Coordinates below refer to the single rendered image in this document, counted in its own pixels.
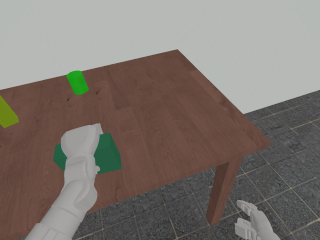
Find right robot forearm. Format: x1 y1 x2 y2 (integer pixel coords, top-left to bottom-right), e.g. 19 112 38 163
256 230 281 240

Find left robot forearm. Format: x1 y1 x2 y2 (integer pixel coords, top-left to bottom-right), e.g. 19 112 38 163
25 152 98 240

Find left robot hand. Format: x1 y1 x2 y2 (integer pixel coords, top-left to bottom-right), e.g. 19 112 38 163
60 123 104 175

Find right robot hand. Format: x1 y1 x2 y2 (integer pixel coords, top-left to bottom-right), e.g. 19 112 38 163
234 200 273 240

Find sponge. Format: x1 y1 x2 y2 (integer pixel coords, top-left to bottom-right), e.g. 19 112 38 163
53 132 122 175

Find table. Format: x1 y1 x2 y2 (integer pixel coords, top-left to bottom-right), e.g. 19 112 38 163
0 49 271 240

